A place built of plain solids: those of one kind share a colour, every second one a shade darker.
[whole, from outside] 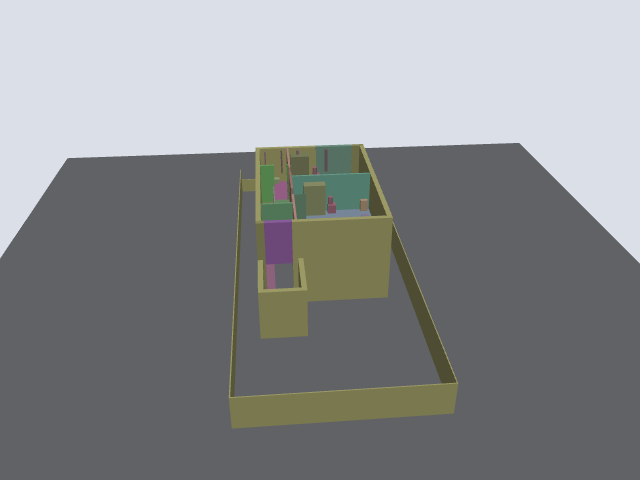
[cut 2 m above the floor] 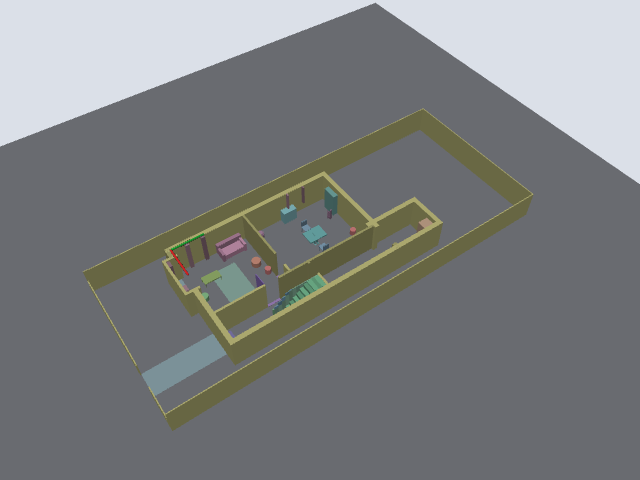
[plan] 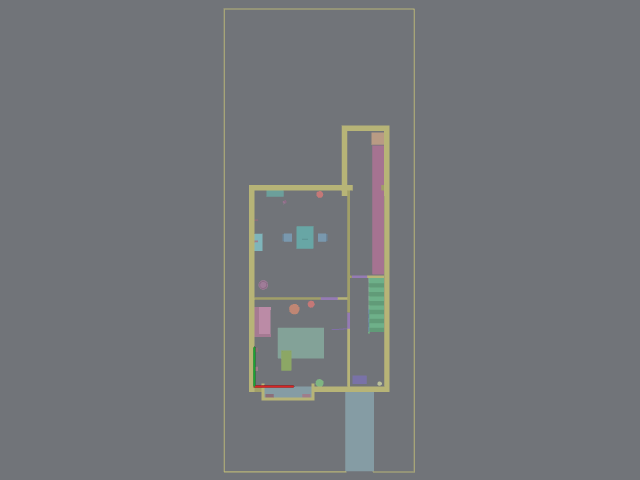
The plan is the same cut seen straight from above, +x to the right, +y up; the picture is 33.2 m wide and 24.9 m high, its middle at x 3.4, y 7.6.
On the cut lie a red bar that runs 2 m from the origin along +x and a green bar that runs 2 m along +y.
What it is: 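A detached two-storey house, 6.7 m wide inside and 10.2 m deep with a one-storey outshot of 3.1 m behind the kitchen; a hall 1.77 m wide with a straight stair of 13 risers of 213 mm on goings of 231 mm; a front room and a back room; a bay window at the front; upstairs three bedrooms and a bathroom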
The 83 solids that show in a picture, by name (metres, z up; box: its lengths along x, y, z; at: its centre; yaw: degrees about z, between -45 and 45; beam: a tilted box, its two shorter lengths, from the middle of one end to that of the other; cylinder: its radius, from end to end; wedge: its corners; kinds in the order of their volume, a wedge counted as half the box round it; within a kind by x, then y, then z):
{
 "wall_1": {"box": [0.06, 24.08, 1.85], "at": [-1.56, 7.58, 0.88]},
 "wall_2": {"box": [0.29, 10.74, 5.22], "at": [-0.14, 5.08, 2.56]},
 "wall_3": {"box": [0.81, 0.29, 5.22], "at": [0.12, -0.14, 2.56]},
 "wall_4": {"box": [0.16, 0.89, 2.91], "at": [0.44, -0.28, 1.41]},
 "wall_5": {"box": [6.36, 0.06, 1.05], "at": [1.59, -4.43, 0.47]},
 "wall_6": {"box": [3.44, 0.14, 2.66], "at": [1.72, 4.56, 1.28]},
 "wall_7": {"box": [2.76, 0.16, 2.91], "at": [1.74, -0.65, 1.41]},
 "wall_8": {"box": [5.39, 0.29, 5.22], "at": [2.41, 10.31, 2.56]},
 "wall_9": {"box": [0.16, 0.89, 2.91], "at": [3.04, -0.28, 1.41]},
 "wall_10": {"box": [9.91, 0.06, 1.85], "at": [3.36, 19.58, 0.88]},
 "wall_11": {"box": [0.29, 3.67, 2.96], "at": [4.67, 11.71, 1.43]},
 "wall_12": {"box": [0.14, 2.99, 2.66], "at": [4.89, 1.5, 1.28]},
 "wall_13": {"box": [0.14, 6.33, 2.66], "at": [4.89, 7.0, 1.28]},
 "wall_14": {"box": [4.05, 0.29, 5.22], "at": [4.98, -0.14, 2.56]},
 "wall_15": {"box": [0.1, 0.14, 2.66], "at": [5.0, 5.69, 1.28]},
 "wall_16": {"box": [2.48, 0.29, 2.96], "at": [5.77, 13.4, 1.43]},
 "wall_17": {"box": [0.87, 0.14, 2.66], "at": [6.29, 5.69, 1.28]},
 "wall_18": {"box": [0.44, 0.29, 5.22], "at": [6.79, 10.31, 2.56]},
 "wall_19": {"box": [0.29, 10.74, 5.22], "at": [6.87, 5.08, 2.56]},
 "wall_20": {"box": [0.29, 3.67, 2.96], "at": [6.87, 11.71, 1.43]},
 "wall_21": {"box": [2.18, 0.06, 1.05], "at": [7.23, -4.43, 0.47]},
 "wall_22": {"box": [0.06, 24.08, 1.85], "at": [8.29, 7.58, 0.88]},
 "upper_floor_rooms_1": {"box": [4.96, 10.17, 0.14], "at": [2.48, 5.08, 2.68]},
 "ground_1": {"box": [2.44, 0.57, 0.5], "at": [1.74, -0.29, -0.25]},
 "ground_2": {"box": [1.5, 4.12, 0.5], "at": [5.45, -2.34, -0.25]},
 "tread_1": {"box": [0.77, 0.26, 0.23], "at": [6.34, 2.95, 0.1]},
 "tread_2": {"box": [0.77, 0.26, 0.45], "at": [6.34, 3.18, 0.2]},
 "tread_3": {"box": [0.77, 0.26, 0.66], "at": [6.34, 3.42, 0.31]},
 "tread_4": {"box": [0.77, 0.26, 0.87], "at": [6.34, 3.65, 0.42]},
 "tread_5": {"box": [0.77, 0.26, 1.08], "at": [6.34, 3.88, 0.52]},
 "tread_6": {"box": [0.77, 0.26, 1.3], "at": [6.34, 4.11, 0.63]},
 "tread_7": {"box": [0.77, 0.26, 1.51], "at": [6.34, 4.34, 0.73]},
 "tread_8": {"box": [0.77, 0.26, 1.72], "at": [6.34, 4.57, 0.84]},
 "tread_9": {"box": [0.77, 0.26, 1.93], "at": [6.34, 4.8, 0.95]},
 "tread_10": {"box": [0.77, 0.26, 2.15], "at": [6.34, 5.03, 1.05]},
 "tread_11": {"box": [0.77, 0.26, 2.36], "at": [6.34, 5.26, 1.16]},
 "tread_12": {"box": [0.77, 0.26, 2.57], "at": [6.34, 5.49, 1.27]},
 "wardrobe_bed_1": {"box": [1.33, 0.6, 2.05], "at": [3.47, 4.93, 3.73]},
 "wardrobe_bed_2": {"box": [1.23, 0.6, 2.05], "at": [4.09, 0.3, 3.73]},
 "landing_wall_1": {"box": [0.14, 3.25, 2.56], "at": [4.89, 1.62, 3.89]},
 "landing_wall_2": {"box": [0.14, 2.34, 2.56], "at": [4.89, 5.16, 3.89]},
 "landing_wall_3": {"box": [0.14, 3.05, 2.56], "at": [4.89, 8.64, 3.89]},
 "front_wall_over_bay_1": {"box": [2.44, 0.29, 2.56], "at": [1.74, -0.14, 3.89]},
 "bedrooms_wall_1": {"box": [4.82, 0.14, 2.56], "at": [2.41, 4.56, 3.89]},
 "back_wall_over_outshot_1": {"box": [1.47, 0.29, 2.56], "at": [5.84, 10.31, 3.89]},
 "sofa_1": {"box": [0.24, 1.56, 0.83], "at": [0.12, 3.35, 0.36]},
 "sofa_2": {"box": [0.86, 0.16, 0.65], "at": [0.43, 2.65, 0.28]},
 "sofa_3": {"box": [0.86, 0.16, 0.65], "at": [0.43, 4.05, 0.28]},
 "sofa_4": {"box": [0.65, 1.24, 0.37], "at": [0.51, 3.35, 0.24]},
 "fridge_freezer_1": {"box": [0.65, 0.65, 1.85], "at": [6.39, 12.86, 0.88]},
 "upper_floor_box_1": {"box": [1.78, 2.84, 0.14], "at": [5.84, 1.42, 2.68]},
 "bath_wall_1": {"box": [1.77, 0.14, 2.56], "at": [5.84, 8.2, 3.89]},
 "curtains_curtains_1": {"box": [0.19, 0.22, 2.23], "at": [0.09, 0.92, 1.16]},
 "curtains_curtains_2": {"box": [0.19, 0.22, 2.23], "at": [0.09, 1.9, 1.16]},
 "curtains_curtains_3": {"box": [0.19, 0.1, 1.59], "at": [0.09, 7.53, 1.48]},
 "curtains_curtains_4": {"box": [0.19, 0.1, 1.59], "at": [0.09, 8.63, 1.48]},
 "curtains_curtains_5": {"box": [0.43, 0.19, 2.23], "at": [0.79, -0.48, 1.16]},
 "curtains_curtains_6": {"box": [0.17, 0.19, 1.59], "at": [2.27, 0.09, 4.23]},
 "shelf_1": {"box": [0.9, 0.32, 1.65], "at": [1.08, 10.0, 0.78]},
 "upper_floor_landing_1": {"box": [1.0, 2.79, 0.14], "at": [5.45, 4.23, 2.68]},
 "dresser_1": {"box": [0.42, 0.9, 0.92], "at": [0.21, 7.47, 0.41]},
 "box_wall_1": {"box": [0.1, 0.14, 2.56], "at": [5.0, 2.79, 3.89]},
 "box_wall_2": {"box": [0.87, 0.14, 2.56], "at": [6.29, 2.79, 3.89]},
 "laid_rug_front_room_1": {"box": [2.4, 1.6, 0.06], "at": [2.41, 2.25, -0.02]},
 "worktop_1": {"box": [0.62, 6.69, 0.04], "at": [6.41, 9.16, 0.88]},
 "nightstand_1": {"box": [0.5, 0.43, 0.6], "at": [2.38, 4.84, 3.0]},
 "nightstand_2": {"cylinder": 0.15, "from": [2.46, 4.78, 3.3], "to": [2.46, 4.78, 3.77]},
 "slotfit_front_seat_1": {"cylinder": 0.27, "from": [2.07, 4.01, -0.05], "to": [2.07, 4.01, 0.37]},
 "suitcase_1": {"box": [0.45, 0.27, 0.77], "at": [0.36, 4.78, 3.09]},
 "plant_pot_1": {"cylinder": 0.18, "from": [2.94, 4.27, 0.0], "to": [2.94, 4.27, 0.38]},
 "plant_pot_2": {"cylinder": 0.18, "from": [3.39, 9.96, 0.0], "to": [3.39, 9.96, 0.38]},
 "meeting_table_1": {"box": [0.88, 1.17, 0.07], "at": [2.62, 7.72, 0.7]},
 "door_leaf_front_room_1": {"box": [0.81, 0.04, 2.05], "at": [4.41, 2.97, 0.97], "yaw": 3.2},
 "door_leaf_bedroom_rear_1": {"box": [0.76, 0.04, 2.05], "at": [4.45, 6.25, 3.73], "yaw": 11.9},
 "floor_lamp_1": {"cylinder": 0.21, "from": [3.38, 0.17, 1.25], "to": [3.38, 0.17, 1.55]},
 "coffee_table_1": {"box": [0.54, 1.05, 0.07], "at": [1.65, 1.34, 0.36]},
 "threshold_1": {"box": [0.88, 0.14, 0.06], "at": [3.88, 4.56, -0.02]},
 "threshold_2": {"box": [0.14, 0.84, 0.07], "at": [4.89, 3.41, -0.01]},
 "threshold_3": {"box": [0.8, 0.14, 0.06], "at": [5.45, 5.69, -0.02]},
 "laid_doormat_1": {"box": [0.75, 0.45, 0.06], "at": [5.45, 0.35, -0.02]},
 "stair_guard_1": {"box": [0.04, 0.23, 2.01], "at": [5.93, 3.89, 0.96]},
 "side_chair_1": {"box": [0.42, 0.42, 0.04], "at": [1.74, 7.72, 0.43]},
 "side_chair_2": {"box": [0.42, 0.42, 0.04], "at": [3.51, 7.72, 0.43]}
}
